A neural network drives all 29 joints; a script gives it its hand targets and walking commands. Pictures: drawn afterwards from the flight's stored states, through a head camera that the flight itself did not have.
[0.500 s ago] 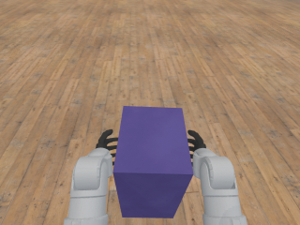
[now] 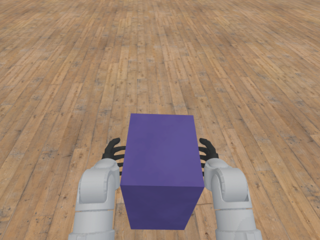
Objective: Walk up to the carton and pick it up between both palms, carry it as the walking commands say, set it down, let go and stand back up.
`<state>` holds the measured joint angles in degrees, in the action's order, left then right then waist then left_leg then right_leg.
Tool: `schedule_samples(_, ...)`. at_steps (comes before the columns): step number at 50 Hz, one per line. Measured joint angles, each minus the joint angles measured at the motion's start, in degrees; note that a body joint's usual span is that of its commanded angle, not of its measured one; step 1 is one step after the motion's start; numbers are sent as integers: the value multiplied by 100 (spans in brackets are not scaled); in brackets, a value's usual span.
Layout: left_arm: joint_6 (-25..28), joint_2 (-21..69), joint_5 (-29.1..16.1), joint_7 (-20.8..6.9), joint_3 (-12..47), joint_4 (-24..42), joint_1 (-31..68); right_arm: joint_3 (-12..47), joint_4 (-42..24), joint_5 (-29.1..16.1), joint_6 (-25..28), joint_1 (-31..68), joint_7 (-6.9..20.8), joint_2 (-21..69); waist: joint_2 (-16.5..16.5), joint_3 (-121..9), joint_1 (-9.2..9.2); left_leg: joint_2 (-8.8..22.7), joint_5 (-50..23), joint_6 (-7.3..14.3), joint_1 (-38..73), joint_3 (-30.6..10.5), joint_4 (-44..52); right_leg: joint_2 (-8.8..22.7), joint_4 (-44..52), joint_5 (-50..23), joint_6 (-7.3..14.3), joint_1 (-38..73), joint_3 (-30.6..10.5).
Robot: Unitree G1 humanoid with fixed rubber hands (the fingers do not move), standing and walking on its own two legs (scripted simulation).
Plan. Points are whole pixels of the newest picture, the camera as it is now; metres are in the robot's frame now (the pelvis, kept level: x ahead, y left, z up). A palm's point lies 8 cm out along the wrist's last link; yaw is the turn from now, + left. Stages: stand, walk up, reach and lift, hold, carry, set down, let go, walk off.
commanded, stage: carry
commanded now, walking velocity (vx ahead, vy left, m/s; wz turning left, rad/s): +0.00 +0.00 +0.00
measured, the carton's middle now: (159, 176) +0.31 +0.01 +0.02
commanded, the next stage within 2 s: hold in 0.86 s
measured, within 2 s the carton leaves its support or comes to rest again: neither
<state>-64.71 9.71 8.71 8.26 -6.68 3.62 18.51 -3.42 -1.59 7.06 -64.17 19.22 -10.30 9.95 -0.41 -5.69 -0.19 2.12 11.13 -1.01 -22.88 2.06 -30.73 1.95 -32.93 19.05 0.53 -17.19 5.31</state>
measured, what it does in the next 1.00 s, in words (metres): stands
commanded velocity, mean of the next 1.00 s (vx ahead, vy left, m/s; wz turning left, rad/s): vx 0.00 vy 0.00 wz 0.00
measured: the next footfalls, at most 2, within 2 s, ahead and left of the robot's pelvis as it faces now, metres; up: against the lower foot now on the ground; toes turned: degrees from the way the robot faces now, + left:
none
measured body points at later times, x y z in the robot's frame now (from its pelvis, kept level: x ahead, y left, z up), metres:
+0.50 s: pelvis -0.01 +0.00 +0.00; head -0.02 +0.00 +0.45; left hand +0.31 +0.13 +0.08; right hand +0.31 -0.12 +0.07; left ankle +0.05 +0.13 -0.73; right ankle -0.02 -0.11 -0.73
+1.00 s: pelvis -0.01 +0.00 +0.01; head -0.02 +0.00 +0.46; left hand +0.30 +0.12 +0.04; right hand +0.30 -0.13 +0.03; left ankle +0.05 +0.14 -0.73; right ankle -0.02 -0.11 -0.73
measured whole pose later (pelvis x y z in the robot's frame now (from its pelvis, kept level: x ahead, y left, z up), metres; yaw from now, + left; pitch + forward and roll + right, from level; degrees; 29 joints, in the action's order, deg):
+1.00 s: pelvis -0.01 +0.00 +0.01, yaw -1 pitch -3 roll +0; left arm -46.6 9.4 15.6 2.4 -7.3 -13.8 17.5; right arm -5.9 15.8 13.3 -45.9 18.0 -4.8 9.6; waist 0.2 1.0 -0.4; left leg 1.7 8.7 -1.1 -13.5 0.2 -25.1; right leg 0.7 -26.9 15.8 0.4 -8.2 2.5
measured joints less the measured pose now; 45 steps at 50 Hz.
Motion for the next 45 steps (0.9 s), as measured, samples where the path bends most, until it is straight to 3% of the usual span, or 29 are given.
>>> schedule_samples(42, 202, -3, -2, 40, 26, -77, -8, -43, 118, -4, 234, -4, 33, -2, 18, 24, -12, 68, -90, -8, -24, 27, 50, -24, 92, -116, 0, -8, 35)
schedule_samples(44, 289, 5, 56, -19, -10, -175, 14, -86, 227, 54, 328, 21, 103, 7, 20, 86, -9, 68, -89, -6, 42, 37, 64, -26, 98, -113, 0, 50, 22)
schedule_samples(45, 583, 48, 269, -199, -158, -703, 146, -269, 763, 285, 633, 149, 287, 50, 25, 236, 2, 41, -187, 19, 278, -14, 182, -71, 245, -284, -2, 282, -67)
